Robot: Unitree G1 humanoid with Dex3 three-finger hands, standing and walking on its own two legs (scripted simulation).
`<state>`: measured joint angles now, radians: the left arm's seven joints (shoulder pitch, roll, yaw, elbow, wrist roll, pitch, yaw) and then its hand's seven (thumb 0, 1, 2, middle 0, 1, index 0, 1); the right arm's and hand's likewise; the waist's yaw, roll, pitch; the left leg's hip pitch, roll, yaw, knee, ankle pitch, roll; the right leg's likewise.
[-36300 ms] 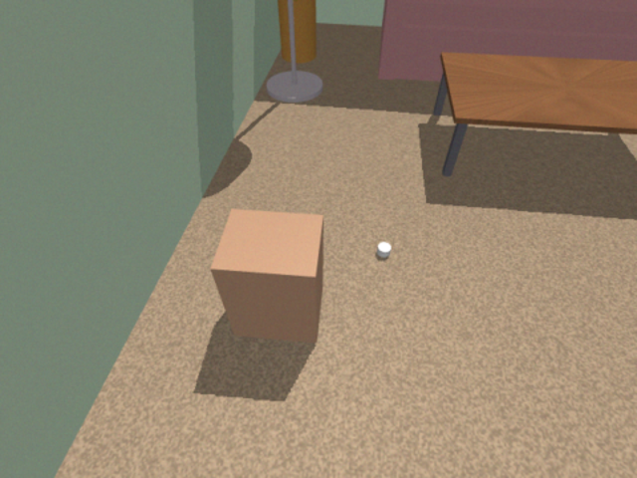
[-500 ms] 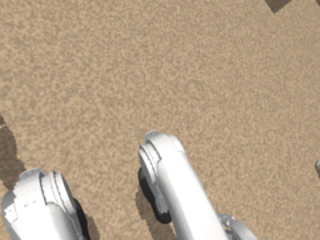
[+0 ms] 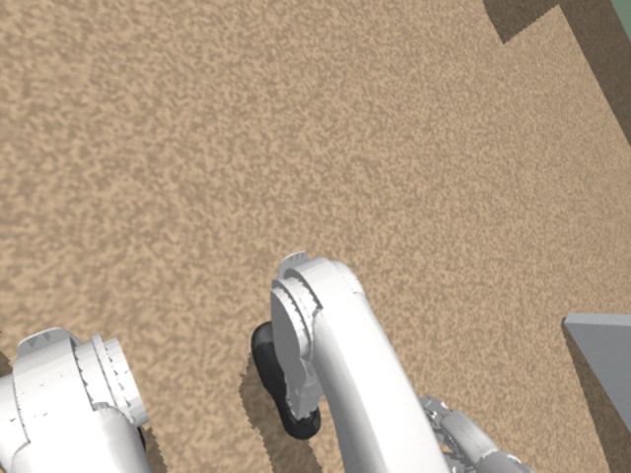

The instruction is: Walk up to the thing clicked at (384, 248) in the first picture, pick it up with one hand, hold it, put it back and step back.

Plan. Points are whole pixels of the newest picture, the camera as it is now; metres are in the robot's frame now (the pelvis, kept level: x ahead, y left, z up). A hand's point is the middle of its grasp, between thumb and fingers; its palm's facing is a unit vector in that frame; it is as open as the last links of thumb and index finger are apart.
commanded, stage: rest palm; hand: left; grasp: from above
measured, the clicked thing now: out of the picture +0.49 +0.33 -0.30
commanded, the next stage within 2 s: close in 1.36 s
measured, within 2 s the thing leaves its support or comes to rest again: neither
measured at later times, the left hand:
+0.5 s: hand out of the picture +0.47 +0.32 -0.26, palm faces -0.45 -0.15 -0.88, open 13.8 cm
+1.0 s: hand out of the picture +0.47 +0.31 -0.27, palm faces -0.44 -0.15 -0.89, open 13.6 cm
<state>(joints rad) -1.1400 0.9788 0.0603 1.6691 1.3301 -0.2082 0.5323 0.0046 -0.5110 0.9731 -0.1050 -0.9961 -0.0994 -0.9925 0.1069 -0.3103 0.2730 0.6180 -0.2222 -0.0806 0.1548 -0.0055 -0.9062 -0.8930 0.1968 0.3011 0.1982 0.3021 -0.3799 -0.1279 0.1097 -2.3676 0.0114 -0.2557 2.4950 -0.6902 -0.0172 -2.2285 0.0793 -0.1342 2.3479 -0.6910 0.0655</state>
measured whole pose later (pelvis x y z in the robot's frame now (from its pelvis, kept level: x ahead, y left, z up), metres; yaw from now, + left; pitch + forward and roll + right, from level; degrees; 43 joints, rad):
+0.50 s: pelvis +0.00 +0.00 -0.01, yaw -2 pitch +29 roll -14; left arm -1.14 1.05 0.07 1.72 1.25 -0.18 0.54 0.01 -0.45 0.91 -0.14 -0.97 -0.14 -0.95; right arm 0.12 -0.33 0.35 0.62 -0.24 -0.17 0.19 0.00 -0.91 -0.89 0.20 0.30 0.20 0.30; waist -0.41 -0.15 0.18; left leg -2.36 0.03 -0.29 2.53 -0.71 -0.02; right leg -2.23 0.10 -0.15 2.36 -0.68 0.08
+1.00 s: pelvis +0.00 +0.00 -0.01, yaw -2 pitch +28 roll -16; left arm -1.15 1.07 0.05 1.76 1.26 -0.19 0.61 0.00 -0.42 0.89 -0.15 -0.99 -0.15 -0.97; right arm 0.08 -0.35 0.37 0.60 -0.26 -0.21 0.21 0.00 -0.91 -0.90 0.20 0.30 0.20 0.30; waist -0.42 -0.18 0.21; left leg -2.35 0.03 -0.30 2.54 -0.71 -0.02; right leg -2.21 0.10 -0.16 2.35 -0.68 0.08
